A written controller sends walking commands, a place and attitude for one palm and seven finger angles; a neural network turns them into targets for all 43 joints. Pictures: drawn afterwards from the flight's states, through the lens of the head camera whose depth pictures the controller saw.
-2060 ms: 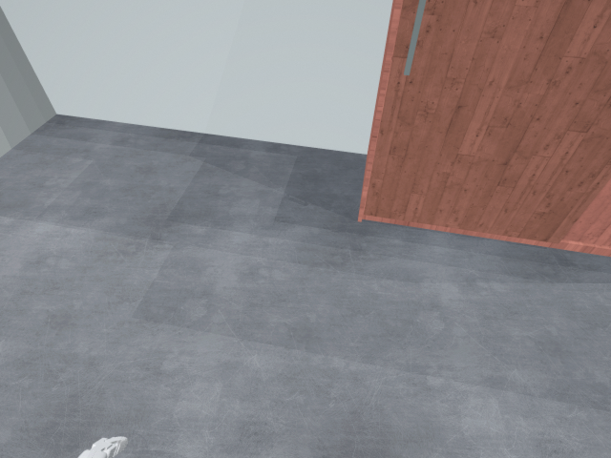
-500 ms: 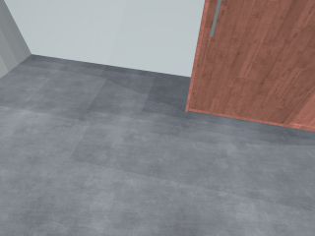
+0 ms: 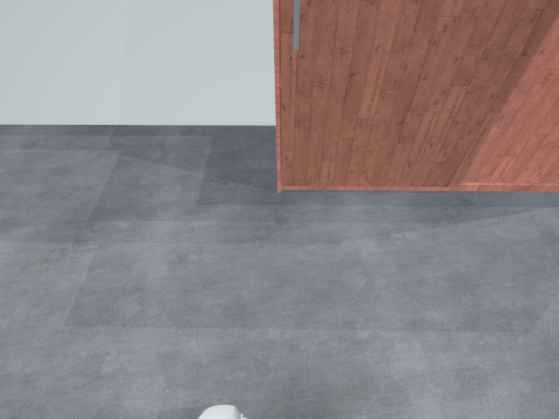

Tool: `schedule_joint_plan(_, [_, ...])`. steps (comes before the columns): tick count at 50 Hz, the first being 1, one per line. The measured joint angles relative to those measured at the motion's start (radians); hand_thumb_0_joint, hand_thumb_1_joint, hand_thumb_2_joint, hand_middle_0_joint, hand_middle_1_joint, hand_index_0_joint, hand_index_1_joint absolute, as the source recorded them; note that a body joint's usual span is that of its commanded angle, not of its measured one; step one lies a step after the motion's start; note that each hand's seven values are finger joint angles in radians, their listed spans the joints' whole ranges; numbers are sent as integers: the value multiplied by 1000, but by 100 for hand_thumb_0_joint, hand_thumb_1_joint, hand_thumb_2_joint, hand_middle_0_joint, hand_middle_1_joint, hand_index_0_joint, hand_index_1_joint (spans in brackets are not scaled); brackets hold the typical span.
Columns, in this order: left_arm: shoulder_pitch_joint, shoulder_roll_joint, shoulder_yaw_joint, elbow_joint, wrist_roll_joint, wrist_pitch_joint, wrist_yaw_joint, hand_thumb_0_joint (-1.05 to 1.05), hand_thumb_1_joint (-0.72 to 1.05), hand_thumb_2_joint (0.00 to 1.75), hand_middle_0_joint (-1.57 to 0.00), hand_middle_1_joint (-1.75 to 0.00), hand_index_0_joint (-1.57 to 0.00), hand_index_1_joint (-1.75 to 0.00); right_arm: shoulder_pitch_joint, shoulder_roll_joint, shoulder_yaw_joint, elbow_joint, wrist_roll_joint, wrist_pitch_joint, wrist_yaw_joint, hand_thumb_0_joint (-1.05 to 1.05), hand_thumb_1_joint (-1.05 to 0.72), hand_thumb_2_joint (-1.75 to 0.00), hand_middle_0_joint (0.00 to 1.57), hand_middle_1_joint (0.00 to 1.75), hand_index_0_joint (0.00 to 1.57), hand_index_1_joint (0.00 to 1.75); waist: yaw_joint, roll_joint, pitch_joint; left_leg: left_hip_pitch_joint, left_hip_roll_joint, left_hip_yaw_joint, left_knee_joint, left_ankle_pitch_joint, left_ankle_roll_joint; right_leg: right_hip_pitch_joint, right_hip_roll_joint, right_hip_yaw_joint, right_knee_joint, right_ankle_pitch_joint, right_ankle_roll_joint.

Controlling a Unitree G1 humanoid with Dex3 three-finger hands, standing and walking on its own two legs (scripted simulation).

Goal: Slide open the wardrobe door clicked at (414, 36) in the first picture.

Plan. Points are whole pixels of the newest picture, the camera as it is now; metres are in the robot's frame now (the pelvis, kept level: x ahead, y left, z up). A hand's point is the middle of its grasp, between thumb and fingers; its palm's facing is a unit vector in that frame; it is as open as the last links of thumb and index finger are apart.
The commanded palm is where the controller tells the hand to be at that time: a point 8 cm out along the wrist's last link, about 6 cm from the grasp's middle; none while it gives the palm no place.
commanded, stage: walk to a spot facing it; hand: left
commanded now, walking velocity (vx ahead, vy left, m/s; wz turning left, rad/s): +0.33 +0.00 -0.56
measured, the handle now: (296, 5) +1.18 +0.06 +0.09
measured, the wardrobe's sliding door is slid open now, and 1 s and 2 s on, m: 0.00 0.00 0.00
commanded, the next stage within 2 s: none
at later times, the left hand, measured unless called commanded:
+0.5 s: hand (159, 343) +0.26 +0.26 -0.18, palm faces -0.20 -0.96 -0.18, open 7.4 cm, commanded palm none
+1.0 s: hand (275, 219) +0.57 +0.07 -0.17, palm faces -0.57 -0.80 -0.18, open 7.4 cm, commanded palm none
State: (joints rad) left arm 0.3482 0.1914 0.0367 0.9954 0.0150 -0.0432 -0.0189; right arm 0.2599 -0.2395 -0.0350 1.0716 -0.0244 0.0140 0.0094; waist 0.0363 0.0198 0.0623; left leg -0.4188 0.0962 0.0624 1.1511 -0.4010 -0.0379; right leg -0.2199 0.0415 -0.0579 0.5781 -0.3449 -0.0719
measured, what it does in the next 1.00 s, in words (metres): walks ahead, turning right: left foot, then right foot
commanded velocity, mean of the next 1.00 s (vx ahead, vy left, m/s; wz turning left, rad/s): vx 0.18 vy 0.00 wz -0.57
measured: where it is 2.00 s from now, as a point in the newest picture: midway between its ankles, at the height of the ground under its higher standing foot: (281, 357)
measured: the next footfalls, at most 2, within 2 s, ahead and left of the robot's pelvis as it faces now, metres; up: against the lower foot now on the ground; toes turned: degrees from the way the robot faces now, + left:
left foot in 0.36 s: +0.31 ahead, +0.14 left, +0.00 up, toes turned -5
right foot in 0.92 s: +0.41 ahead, -0.12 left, +0.00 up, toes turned -40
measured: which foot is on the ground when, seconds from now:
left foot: up 0.00-0.34, down 0.36-0.94, up 0.96-1.00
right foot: down 0.00-0.36, up 0.38-0.90, down 0.92-1.00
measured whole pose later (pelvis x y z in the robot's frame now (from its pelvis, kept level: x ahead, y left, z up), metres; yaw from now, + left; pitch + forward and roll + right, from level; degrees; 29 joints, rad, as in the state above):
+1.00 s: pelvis +0.36 +0.00 -0.02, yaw -33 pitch -1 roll +0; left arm 0.08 0.18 0.05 0.90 0.01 -0.02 -0.02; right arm 0.36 -0.15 -0.03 1.04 -0.01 0.02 -0.01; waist -0.05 0.00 0.15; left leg -0.30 0.15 0.19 1.20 -0.54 -0.06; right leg -0.43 0.01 -0.14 0.71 -0.27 -0.11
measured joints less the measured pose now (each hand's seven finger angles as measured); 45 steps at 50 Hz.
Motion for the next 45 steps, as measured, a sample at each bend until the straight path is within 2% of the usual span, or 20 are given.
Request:
schedule_joint_plan(4, [45, -24, -9, 25, 5, -4, 3, 1, 91, 90, -20, -29, -20, -29, -65, 12, -12, -59, -3, -12, 7, 1, -90, -89, 20, 30, 20, 30, -10, -12, -10, -136, 11, -6, -11, 123, -23, 73, 15, 56, -132, 46, -3])
schedule_joint_plan(8, [67, -41, -11, 44, 7, -12, 6, 1, 90, 90, -21, -29, -20, -29, -119, 24, -18, -109, -1, -21, 13, 1, -90, -89, 20, 30, 20, 30, -13, -7, -17, -217, 24, -27, -79, 209, -37, 130, 25, 101, -207, 53, 6])
schedule_joint_plan(12, [72, -41, -6, 45, 11, -18, 15, 1, 90, 90, -21, -29, -20, -29, -159, 36, -16, -133, 0, -22, 18, 1, -90, -89, 20, 30, 20, 30, 6, -4, -18, -221, 23, -26, -209, 227, -35, 182, 23, 139, -232, 19, 21])
schedule_joint_plan(16, [74, -23, 4, 39, 15, -14, 23, 1, 90, 90, -21, -29, -20, -29, -190, 53, -5, -150, 4, -32, 20, 1, -90, -89, 20, 30, 20, 30, 32, -20, -14, -140, -8, -5, -409, 192, -13, 226, 7, 178, -208, -52, 47])
schedule_joint_plan(18, [86, -13, 12, 39, 11, -11, 24, 1, 90, 90, -21, -29, -20, -29, -196, 61, 5, -162, 3, -52, 15, 1, -90, -89, 20, 30, 20, 30, 36, -32, -17, -50, -31, 12, -540, 215, 5, 218, 1, 206, -119, -118, 58])
schedule_joint_plan(19, [80, -5, 19, 45, 5, -4, 22, 1, 90, 90, -21, -29, -20, -29, -201, 69, 8, -166, -1, -66, 9, 1, -90, -89, 20, 30, 20, 30, 28, -43, -12, -37, -37, 26, -531, 216, 32, 179, -1, 205, -2, -148, 55])
schedule_joint_plan(21, [50, 13, 32, 56, -3, 12, 16, 1, 90, 90, -20, -29, -20, -29, -197, 81, 19, -173, -4, -82, 3, 1, -90, -89, 20, 30, 20, 30, 23, -60, 5, -12, -27, 65, -475, 158, 69, 43, 2, 179, 348, -172, 50])
schedule_joint_plan(23, [19, 33, 41, 53, 0, 23, 10, 1, 91, 90, -20, -29, -20, -29, -166, 91, 25, -169, -2, -88, -1, 0, -90, -89, 20, 30, 21, 30, 15, -68, 7, 51, -14, 101, -496, 125, 78, -84, -13, 121, 596, -116, 53])
schedule_joint_plan(25, [-21, 51, 52, 35, 9, 34, -2, 1, 91, 90, -20, -29, -20, -29, -118, 95, 22, -153, -2, -92, -10, 0, -90, -89, 20, 30, 21, 30, 2, -68, 3, 117, -10, 124, -554, 126, 76, -185, -44, 61, 696, -41, 62])
schedule_joint_plan(27, [-60, 63, 61, 4, 15, 45, -10, 1, 91, 90, -20, -29, -20, -29, -65, 95, 16, -127, 0, -93, -19, 0, -90, -89, 20, 30, 21, 30, -4, -68, -4, 175, -13, 148, -614, 130, 79, -269, -72, 31, 715, 30, 72])
schedule_joint_plan(31, [-120, 64, 73, -48, 21, 61, -17, 1, 91, 90, -20, -29, -20, -29, 27, 69, -3, -76, 6, -89, -35, 0, -92, -89, 20, 30, 21, 30, -15, -69, -22, 262, -31, 205, -700, 122, 83, -396, -110, 30, 697, 157, 90])
schedule_joint_plan(35, [-169, 49, 69, -67, 22, 77, -22, 1, 91, 90, -20, -29, -19, -29, 96, 57, -4, -36, 7, -80, -38, 0, -92, -89, 20, 30, 20, 30, -37, -63, -18, 325, -43, 253, -739, 93, 83, -445, -132, 19, 613, 209, 109])
schedule_joint_plan(40, [-226, 22, 50, -69, 17, 92, -26, 1, 91, 90, -20, -29, -19, -29, 143, 67, 1, -11, -1, -65, -35, 0, -91, -89, 20, 30, 20, 30, -74, -49, 19, 383, -32, 307, -730, 31, 65, -392, -129, -39, 365, 177, 108])
schedule_joint_plan(45, [-265, -7, 28, -81, 16, 80, -25, 1, 91, 90, -20, -29, -20, -29, 162, 81, 0, -6, -2, -43, -27, 1, -91, -89, 20, 30, 20, 30, -100, -25, 54, 398, 17, 363, -612, -79, 25, -276, -76, -96, 146, 104, 67])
